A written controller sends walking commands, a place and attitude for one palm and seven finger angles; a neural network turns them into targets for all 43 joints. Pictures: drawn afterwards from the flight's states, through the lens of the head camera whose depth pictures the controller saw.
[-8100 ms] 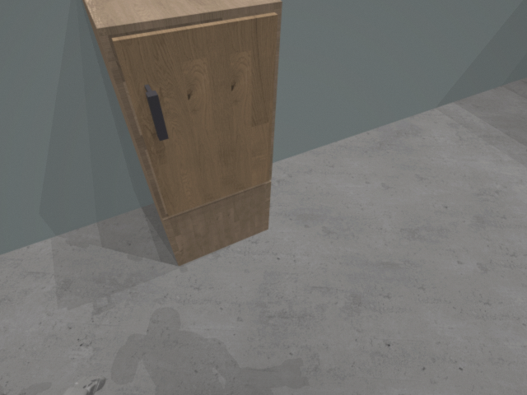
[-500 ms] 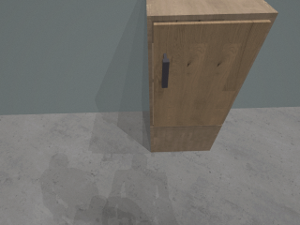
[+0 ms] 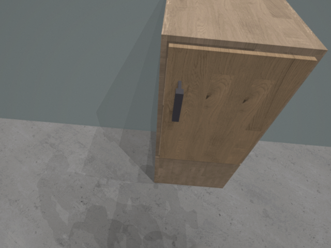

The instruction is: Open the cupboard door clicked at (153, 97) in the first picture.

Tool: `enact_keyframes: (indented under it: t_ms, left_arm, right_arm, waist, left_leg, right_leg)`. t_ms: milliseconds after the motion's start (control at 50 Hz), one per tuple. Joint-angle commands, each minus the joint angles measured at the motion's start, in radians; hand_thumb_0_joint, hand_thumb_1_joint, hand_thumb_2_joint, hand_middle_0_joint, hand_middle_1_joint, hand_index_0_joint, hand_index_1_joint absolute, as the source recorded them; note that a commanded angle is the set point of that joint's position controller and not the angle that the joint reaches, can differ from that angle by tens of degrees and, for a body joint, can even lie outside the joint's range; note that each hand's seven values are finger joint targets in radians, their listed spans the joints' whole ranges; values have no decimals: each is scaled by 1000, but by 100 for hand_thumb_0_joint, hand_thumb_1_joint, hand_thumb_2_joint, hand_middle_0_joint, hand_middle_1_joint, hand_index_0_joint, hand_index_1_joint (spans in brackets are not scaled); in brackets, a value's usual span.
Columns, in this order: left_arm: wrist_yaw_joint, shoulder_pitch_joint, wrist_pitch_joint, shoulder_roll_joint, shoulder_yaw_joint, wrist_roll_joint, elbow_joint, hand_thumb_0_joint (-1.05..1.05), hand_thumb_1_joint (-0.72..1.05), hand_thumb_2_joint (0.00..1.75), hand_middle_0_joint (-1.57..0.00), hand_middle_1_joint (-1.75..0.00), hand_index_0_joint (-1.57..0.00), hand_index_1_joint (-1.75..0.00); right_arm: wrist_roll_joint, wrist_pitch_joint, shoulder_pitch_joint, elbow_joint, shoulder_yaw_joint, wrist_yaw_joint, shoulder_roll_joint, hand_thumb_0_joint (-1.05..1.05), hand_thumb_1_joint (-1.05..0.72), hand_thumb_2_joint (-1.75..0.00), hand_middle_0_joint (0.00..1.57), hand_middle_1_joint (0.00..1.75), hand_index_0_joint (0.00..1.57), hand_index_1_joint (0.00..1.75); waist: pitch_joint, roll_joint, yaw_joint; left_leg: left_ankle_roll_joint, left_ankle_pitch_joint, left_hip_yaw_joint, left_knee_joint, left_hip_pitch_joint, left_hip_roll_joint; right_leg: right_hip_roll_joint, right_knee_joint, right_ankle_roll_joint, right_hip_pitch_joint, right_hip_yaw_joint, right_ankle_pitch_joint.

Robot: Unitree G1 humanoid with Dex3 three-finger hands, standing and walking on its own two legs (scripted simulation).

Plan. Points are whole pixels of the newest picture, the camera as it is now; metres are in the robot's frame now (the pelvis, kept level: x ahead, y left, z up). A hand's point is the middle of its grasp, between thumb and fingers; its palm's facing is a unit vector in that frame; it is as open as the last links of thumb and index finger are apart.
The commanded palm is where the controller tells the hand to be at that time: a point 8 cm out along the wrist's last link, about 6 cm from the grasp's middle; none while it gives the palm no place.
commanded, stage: shuffle to correct the standing spot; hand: left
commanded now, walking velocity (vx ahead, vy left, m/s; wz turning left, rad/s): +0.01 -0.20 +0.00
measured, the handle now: (177, 101) +0.53 +0.01 +0.02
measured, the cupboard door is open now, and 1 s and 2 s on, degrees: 0 0 0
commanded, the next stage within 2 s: come to a stop and stand still in 0.86 s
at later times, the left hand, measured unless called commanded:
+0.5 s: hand out of the picture +0.11 +0.05 -0.18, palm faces +0.07 -0.98 -0.16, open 7.4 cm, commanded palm none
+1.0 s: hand out of the picture +0.10 -0.06 -0.16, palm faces +0.01 -0.96 -0.27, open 7.4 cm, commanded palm none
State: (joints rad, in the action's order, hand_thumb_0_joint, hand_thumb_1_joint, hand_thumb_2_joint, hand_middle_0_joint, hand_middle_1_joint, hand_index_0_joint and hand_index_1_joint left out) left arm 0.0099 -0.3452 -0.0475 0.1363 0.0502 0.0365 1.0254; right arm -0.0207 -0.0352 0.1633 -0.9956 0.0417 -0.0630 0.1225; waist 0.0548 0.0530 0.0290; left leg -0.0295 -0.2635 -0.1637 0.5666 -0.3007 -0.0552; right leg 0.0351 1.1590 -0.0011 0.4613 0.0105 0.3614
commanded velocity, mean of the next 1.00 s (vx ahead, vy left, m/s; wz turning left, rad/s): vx -0.09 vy -0.12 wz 0.00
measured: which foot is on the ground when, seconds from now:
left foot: down 0.00-0.22, up 0.24-0.48, down 0.50-0.88, up 0.90-1.00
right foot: up 0.00-0.20, down 0.22-0.50, up 0.52-0.86, down 0.88-1.00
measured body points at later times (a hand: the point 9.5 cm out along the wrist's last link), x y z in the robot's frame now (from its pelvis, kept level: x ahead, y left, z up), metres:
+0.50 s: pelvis +0.07 -0.12 -0.01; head +0.10 -0.10 +0.44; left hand +0.11 +0.11 -0.17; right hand +0.12 -0.37 -0.15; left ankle +0.06 -0.06 -0.73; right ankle +0.08 -0.22 -0.73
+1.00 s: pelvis +0.03 -0.26 +0.00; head +0.08 -0.28 +0.45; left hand +0.10 -0.01 -0.14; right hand +0.07 -0.52 -0.16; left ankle +0.01 -0.11 -0.66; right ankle +0.05 -0.37 -0.73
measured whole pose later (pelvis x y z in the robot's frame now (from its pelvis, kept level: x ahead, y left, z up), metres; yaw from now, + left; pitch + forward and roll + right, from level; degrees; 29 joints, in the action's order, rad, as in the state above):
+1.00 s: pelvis +0.03 -0.26 +0.00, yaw +1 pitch +0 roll +1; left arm -0.01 -0.17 -0.05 0.18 0.04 0.03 0.94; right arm -0.01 0.08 0.19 -1.01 0.10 -0.05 0.24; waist 0.12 -0.05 -0.03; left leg 0.04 -0.54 0.00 1.10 -0.48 -0.04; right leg 0.04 0.58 -0.01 0.31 0.06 0.27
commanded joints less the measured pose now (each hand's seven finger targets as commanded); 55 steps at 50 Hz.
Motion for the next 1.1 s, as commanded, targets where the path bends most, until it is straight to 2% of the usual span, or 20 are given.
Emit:
enact_keyframes:
  t_ms: [0,80,140,160,200,220,280,420,440,460,480,500,560,620,800,840,860,880,980,1080]
  left_arm:
    - [6,-92,-3,26,23,-7,-51,0,90,90,-20,-30,-20,-30]
    - [10,2,5,50,25,-7,-90,0,90,90,-20,-30,-20,-30]
    - [16,-35,16,89,35,-10,-90,0,90,90,-20,-30,-20,-30]
    - [13,-80,24,125,42,-8,-75,0,90,90,-20,-30,-20,-30]
    - [-7,-113,33,284,64,7,-68,0,90,90,-20,-30,-20,-30]
    - [-14,-115,25,269,55,3,-87,0,90,90,-20,-30,-20,-30]
    - [-27,63,15,207,46,2,-119,0,90,90,-20,-30,-20,-30]
    - [-36,84,2,195,33,-10,-125,0,90,90,-20,-30,-20,-30]
    - [-33,84,-2,180,32,-21,-120,0,90,90,-20,-30,-20,-30]
    - [-27,57,-4,137,26,-28,-127,0,90,90,-20,-30,-20,-30]
    - [-23,46,-4,95,15,-27,-146,0,90,90,-20,-30,-20,-30]
    - [-26,96,-13,148,22,-14,-160,0,90,90,-20,-30,-20,-30]
    - [-18,97,-19,151,46,-7,-127,0,90,90,-20,-30,-20,-30]
    - [-12,91,-26,125,37,-14,-113,0,90,90,-20,-30,-20,-30]
    - [-7,113,-10,117,31,-19,-131,0,90,90,-20,-30,-20,-30]
    - [-9,24,7,186,45,-13,-100,0,90,90,-20,-30,-20,-30]
    - [-21,34,14,280,62,3,-98,0,90,90,-20,-30,-20,-30]
    - [-26,28,12,299,57,1,-103,0,90,90,-20,-30,-20,-30]
    - [-46,167,23,190,29,-13,-142,0,90,90,-20,-30,-20,-30]
    - [-54,79,45,214,34,-13,-122,0,90,90,-20,-30,-20,-30]
  right_arm:
    - [-14,3,50,33,47,9,193,0,-90,-90,20,30,20,30]
    - [-19,28,72,33,70,22,235,0,-90,-90,20,30,20,30]
    - [-21,45,56,42,87,26,267,0,-90,-90,20,30,20,30]
    - [-19,49,66,41,86,28,251,0,-90,-90,20,30,20,30]
    - [-8,54,71,81,54,26,110,0,-90,-90,20,30,20,30]
    - [0,61,55,88,48,15,120,0,-90,-90,20,30,20,30]
    - [4,62,69,54,53,16,154,0,-90,-90,20,30,20,30]
    - [8,52,155,10,27,15,111,0,-90,-90,20,30,20,30]
    - [7,48,192,-5,28,12,126,0,-90,-90,20,30,20,30]
    - [0,39,221,-6,39,6,195,0,-90,-90,20,30,20,30]
    - [-5,35,238,5,57,1,279,0,-90,-90,20,30,20,30]
    - [-11,44,239,9,62,-1,305,0,-90,-90,20,30,20,30]
    - [-10,30,93,36,36,-14,212,0,-90,-90,20,30,20,30]
    - [-9,31,90,36,39,-11,208,0,-90,-90,20,30,20,30]
    - [-11,60,99,28,92,15,278,0,-90,-90,20,30,20,30]
    - [1,65,92,35,96,20,248,0,-90,-90,20,30,20,30]
    - [6,72,109,54,79,24,154,0,-90,-90,20,30,20,30]
    - [8,84,60,87,61,17,113,0,-90,-90,20,30,20,30]
    - [5,96,88,30,59,29,139,0,-90,-90,20,30,20,30]
    - [-3,92,52,30,47,59,150,0,-90,-90,20,30,20,30]
  waist:
    - [-30,-167,4]
    - [-23,-250,-42]
    - [-63,-244,-16]
    - [-86,-139,1]
    - [-103,331,30]
    - [-139,227,49]
    - [-107,184,-19]
    - [-113,72,-54]
    - [-113,41,-70]
    - [-121,-122,-81]
    - [-109,-342,-83]
    - [-78,-261,-107]
    - [-3,-238,-32]
    - [-40,-214,-33]
    - [-102,-314,-55]
    - [-140,-134,-16]
    - [-120,195,-19]
    - [-140,275,8]
    - [-100,108,-52]
    - [-68,50,11]
  left_leg:
    - [-125,247,161,-294,-4,-258]
    - [-98,186,148,-242,18,-232]
    - [-42,109,150,-110,-8,-215]
    - [-6,66,118,-2,-43,-166]
    - [61,-420,19,431,-286,37]
    - [40,-430,117,566,-255,15]
    - [42,-320,116,651,-242,-26]
    - [43,-73,42,31,30,5]
    - [36,68,62,-123,134,-8]
    - [-16,202,253,-232,258,-163]
    - [-139,543,548,-256,300,-429]
    - [-233,612,552,-243,198,-496]
    - [-160,655,314,-233,115,-340]
    - [-120,718,181,-193,168,-273]
    - [-66,578,170,-99,163,-259]
    - [18,274,121,55,63,-159]
    - [73,-230,34,250,-142,-17]
    - [63,-426,112,451,-170,36]
    - [66,-199,201,724,-198,24]
    - [83,-129,193,458,-179,18]
  right_leg:
    - [62,-183,39,-10,-3,-58]
    - [34,-423,55,-63,86,-63]
    - [-6,-614,46,-209,124,-133]
    - [-4,-710,36,-300,107,-196]
    - [298,-811,-104,-407,-221,-619]
    - [323,-814,-185,-356,-217,-608]
    - [244,-790,-208,-297,-107,-556]
    - [185,-692,-182,-268,-69,-592]
    - [153,-637,-138,-223,-52,-531]
    - [85,-509,-68,-82,-4,-320]
    - [-12,-305,6,100,50,165]
    - [-14,-92,9,100,-53,244]
    - [-9,64,34,130,-98,82]
    - [-11,-16,55,87,-59,35]
    - [-21,-569,40,-157,70,-9]
    - [38,-809,34,-325,25,-328]
    - [251,-803,-27,-402,-166,-711]
    - [347,-766,-128,-328,-221,-973]
    - [243,-784,-165,-238,-127,-591]
    - [280,-909,-143,-318,-258,-130]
